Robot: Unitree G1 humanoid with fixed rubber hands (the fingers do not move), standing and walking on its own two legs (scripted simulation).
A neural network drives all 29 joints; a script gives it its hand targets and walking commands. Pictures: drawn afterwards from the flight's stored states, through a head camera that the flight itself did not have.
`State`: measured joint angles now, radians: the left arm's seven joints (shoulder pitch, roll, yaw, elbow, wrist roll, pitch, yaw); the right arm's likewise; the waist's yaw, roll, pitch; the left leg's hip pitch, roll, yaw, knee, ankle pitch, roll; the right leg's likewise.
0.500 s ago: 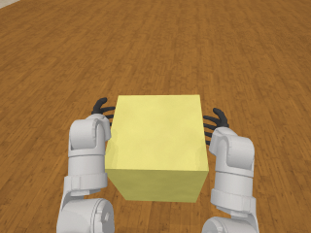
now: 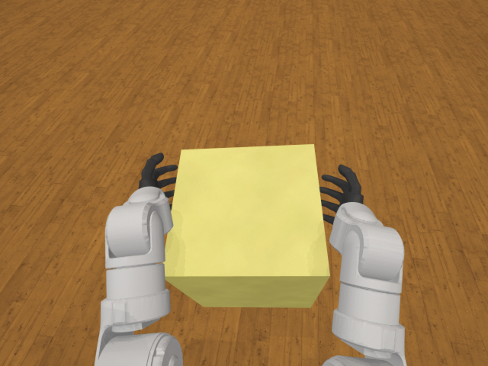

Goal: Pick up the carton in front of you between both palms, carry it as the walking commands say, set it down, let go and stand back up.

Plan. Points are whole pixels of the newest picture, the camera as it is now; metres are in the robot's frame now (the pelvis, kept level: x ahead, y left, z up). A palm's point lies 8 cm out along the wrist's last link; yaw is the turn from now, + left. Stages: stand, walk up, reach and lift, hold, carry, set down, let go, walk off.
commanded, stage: carry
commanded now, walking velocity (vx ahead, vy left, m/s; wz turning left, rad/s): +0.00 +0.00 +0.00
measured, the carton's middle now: (251, 235) +0.34 +0.01 +0.02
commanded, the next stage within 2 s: none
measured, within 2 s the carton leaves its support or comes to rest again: neither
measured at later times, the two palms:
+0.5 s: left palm (142, 233) +0.27 +0.16 +0.13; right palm (363, 249) +0.26 -0.14 +0.13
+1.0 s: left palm (143, 243) +0.26 +0.16 +0.12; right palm (365, 260) +0.25 -0.14 +0.12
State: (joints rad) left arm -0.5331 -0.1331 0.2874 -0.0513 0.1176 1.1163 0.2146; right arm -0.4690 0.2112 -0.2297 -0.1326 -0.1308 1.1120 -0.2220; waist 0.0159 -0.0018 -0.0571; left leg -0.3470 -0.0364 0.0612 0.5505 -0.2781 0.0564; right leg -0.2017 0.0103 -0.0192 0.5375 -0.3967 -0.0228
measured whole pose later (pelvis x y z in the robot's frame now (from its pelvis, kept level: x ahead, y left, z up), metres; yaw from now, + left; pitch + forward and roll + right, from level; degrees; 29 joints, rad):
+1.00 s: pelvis -0.07 +0.00 +0.00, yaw +0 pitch +1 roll +0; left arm -0.54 -0.13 0.29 0.10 0.14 1.10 0.24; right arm -0.49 0.19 -0.26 0.01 -0.14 1.11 -0.22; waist 0.00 0.00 -0.10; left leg -0.37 -0.02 0.05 0.49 -0.14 0.05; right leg -0.26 0.02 -0.03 0.54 -0.31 -0.03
